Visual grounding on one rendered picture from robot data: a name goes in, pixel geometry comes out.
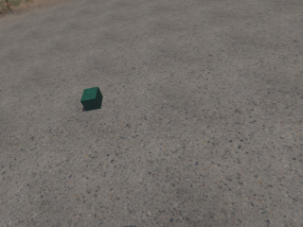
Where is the carton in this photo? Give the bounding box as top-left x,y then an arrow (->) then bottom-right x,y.
80,87 -> 103,112

